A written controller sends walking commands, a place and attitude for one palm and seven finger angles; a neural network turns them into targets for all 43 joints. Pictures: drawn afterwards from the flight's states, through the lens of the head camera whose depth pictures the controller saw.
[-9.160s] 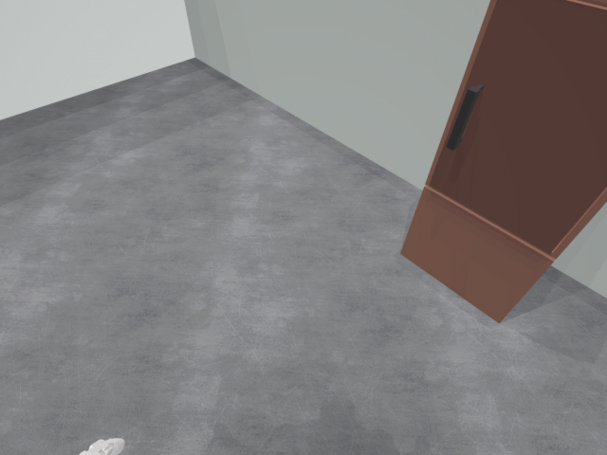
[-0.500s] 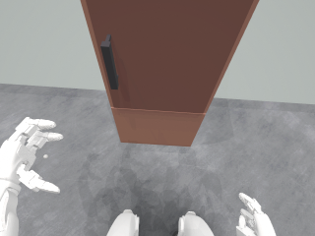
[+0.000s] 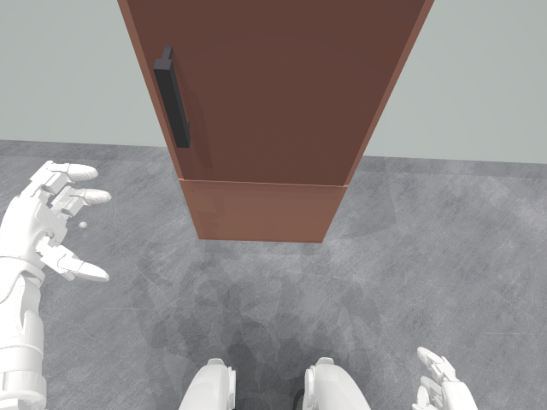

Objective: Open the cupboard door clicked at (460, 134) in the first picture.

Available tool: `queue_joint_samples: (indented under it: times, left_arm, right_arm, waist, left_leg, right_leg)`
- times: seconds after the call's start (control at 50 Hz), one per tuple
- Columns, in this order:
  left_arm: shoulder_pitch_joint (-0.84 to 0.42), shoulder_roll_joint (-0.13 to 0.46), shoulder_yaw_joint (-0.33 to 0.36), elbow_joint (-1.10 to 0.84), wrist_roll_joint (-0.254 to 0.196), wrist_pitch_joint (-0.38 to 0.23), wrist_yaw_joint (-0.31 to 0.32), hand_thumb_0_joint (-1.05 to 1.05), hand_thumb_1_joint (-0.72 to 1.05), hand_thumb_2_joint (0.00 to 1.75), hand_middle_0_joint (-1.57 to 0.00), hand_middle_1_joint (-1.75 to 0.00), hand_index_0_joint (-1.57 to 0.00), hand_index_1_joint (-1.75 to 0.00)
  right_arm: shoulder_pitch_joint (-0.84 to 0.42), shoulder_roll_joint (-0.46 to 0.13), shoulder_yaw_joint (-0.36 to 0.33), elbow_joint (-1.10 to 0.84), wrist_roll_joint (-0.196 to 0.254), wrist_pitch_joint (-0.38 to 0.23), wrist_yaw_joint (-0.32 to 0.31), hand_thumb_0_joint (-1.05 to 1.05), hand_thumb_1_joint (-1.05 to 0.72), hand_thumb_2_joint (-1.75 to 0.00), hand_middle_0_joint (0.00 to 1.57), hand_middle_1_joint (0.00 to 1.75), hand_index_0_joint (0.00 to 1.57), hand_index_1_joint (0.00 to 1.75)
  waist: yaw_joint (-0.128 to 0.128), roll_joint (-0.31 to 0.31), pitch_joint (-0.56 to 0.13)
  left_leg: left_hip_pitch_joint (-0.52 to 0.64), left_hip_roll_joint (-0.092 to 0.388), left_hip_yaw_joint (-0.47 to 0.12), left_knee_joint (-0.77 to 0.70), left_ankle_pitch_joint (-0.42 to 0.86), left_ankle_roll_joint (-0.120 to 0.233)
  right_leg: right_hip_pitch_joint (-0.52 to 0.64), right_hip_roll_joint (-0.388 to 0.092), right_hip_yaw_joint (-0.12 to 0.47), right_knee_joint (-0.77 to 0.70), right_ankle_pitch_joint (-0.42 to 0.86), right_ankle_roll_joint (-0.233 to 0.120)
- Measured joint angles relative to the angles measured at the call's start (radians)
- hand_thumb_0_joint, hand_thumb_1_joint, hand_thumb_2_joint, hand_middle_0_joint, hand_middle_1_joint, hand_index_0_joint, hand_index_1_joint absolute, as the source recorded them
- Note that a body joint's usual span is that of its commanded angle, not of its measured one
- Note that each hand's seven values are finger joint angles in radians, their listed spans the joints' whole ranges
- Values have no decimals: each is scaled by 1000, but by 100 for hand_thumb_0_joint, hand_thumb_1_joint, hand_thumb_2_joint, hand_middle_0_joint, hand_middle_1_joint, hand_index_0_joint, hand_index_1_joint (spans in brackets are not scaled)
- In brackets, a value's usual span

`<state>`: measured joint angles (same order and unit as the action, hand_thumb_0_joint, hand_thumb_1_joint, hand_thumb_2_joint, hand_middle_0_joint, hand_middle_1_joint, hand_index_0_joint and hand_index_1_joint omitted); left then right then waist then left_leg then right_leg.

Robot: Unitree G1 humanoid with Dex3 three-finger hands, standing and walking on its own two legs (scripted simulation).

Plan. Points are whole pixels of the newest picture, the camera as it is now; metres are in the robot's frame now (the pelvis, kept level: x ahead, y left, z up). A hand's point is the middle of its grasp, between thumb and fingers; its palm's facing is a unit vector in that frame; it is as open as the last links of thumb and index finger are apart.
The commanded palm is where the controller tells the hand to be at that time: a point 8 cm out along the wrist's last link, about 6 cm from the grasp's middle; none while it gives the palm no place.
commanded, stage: move the hooked fingers beside the handle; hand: left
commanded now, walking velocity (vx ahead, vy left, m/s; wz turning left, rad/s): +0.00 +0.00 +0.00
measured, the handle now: (176, 100) +0.60 +0.19 +0.03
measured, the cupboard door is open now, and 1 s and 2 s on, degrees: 0 0 0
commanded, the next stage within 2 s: slide the fingers in behind the handle in 1.98 s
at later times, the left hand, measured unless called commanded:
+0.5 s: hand (106, 178) +0.43 +0.26 +0.04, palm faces +0.00 -1.00 -0.03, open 14.0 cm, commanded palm +0.41 +0.31 +0.04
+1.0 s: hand (126, 139) +0.51 +0.25 +0.04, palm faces -0.01 -1.00 -0.02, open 14.0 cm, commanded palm +0.49 +0.29 +0.03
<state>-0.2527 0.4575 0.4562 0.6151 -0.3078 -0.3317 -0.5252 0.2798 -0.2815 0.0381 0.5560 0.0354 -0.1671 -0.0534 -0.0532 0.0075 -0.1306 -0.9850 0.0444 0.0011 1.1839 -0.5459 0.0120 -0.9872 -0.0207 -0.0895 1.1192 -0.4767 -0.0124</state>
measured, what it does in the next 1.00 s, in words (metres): stands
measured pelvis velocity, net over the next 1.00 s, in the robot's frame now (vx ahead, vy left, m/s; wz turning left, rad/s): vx -0.01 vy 0.01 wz -0.03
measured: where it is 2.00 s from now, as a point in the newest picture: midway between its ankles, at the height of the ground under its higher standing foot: outside the picture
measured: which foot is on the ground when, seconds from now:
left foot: down 0.00-1.00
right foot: down 0.00-1.00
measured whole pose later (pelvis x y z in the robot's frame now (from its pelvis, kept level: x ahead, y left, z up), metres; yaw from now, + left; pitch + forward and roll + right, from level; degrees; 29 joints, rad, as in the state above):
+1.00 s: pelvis -0.01 +0.01 -0.02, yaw -2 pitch +27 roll -4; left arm -0.88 0.66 0.51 1.15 -0.10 -0.40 -0.42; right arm 0.34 -0.28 0.06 0.61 -0.01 0.03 -0.02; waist -0.18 0.01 -0.11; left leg -1.18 0.06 -0.01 1.26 -0.55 0.03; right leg -1.17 -0.01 -0.09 1.16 -0.46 0.00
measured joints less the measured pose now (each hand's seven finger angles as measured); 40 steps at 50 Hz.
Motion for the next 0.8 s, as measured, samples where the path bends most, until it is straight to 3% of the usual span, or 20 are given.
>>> queue_joint_samples:
  times: [0.12,0.28,0.46,0.8]
  left_arm:
    - [-62,11,18,60,27,-30,28,-1,-50,30,-30,-120,-30,-120]
    - [-150,5,-12,113,51,-46,27,-1,-50,30,-30,-120,-30,-120]
    - [-260,20,-2,219,103,-60,92,-1,-50,30,-30,-120,-30,-120]
    - [-514,138,43,461,166,-95,83,-1,-50,30,-30,-120,-30,-120]
  right_arm:
    - [18,-1,-4,15,-6,20,6,1,-90,-90,20,30,21,30]
    - [25,2,-10,43,-10,48,10,1,-90,-90,20,30,21,30]
    - [31,11,-5,39,-20,83,23,1,-90,-90,20,30,21,30]
    - [46,2,8,63,-32,159,26,1,-90,-90,20,30,21,30]
  waist:
    - [-8,-5,6]
    - [-19,-1,5]
    - [-38,-1,5]
    - [-91,-3,17]
  left_leg:
    - [-17,0,3,6,-3,5]
    - [-29,-4,5,3,-2,12]
    - [-45,-3,14,3,1,17]
    - [-138,7,-1,57,-7,14]
  right_leg:
    - [-16,0,3,2,0,5]
    - [-23,-3,5,-10,7,13]
    - [-43,-2,14,-10,13,18]
    - [-129,7,2,31,11,12]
